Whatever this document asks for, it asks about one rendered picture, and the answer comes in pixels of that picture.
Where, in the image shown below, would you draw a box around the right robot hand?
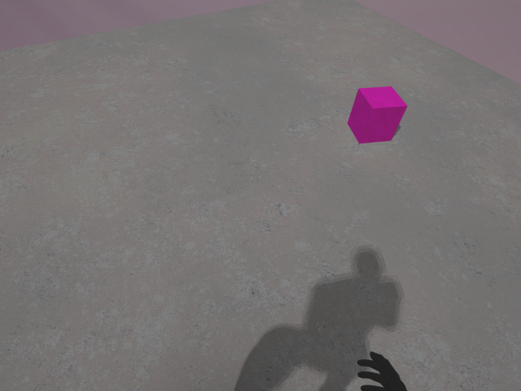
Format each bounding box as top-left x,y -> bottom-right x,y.
357,351 -> 407,391

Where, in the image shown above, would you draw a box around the carton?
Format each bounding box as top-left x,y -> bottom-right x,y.
348,86 -> 408,143

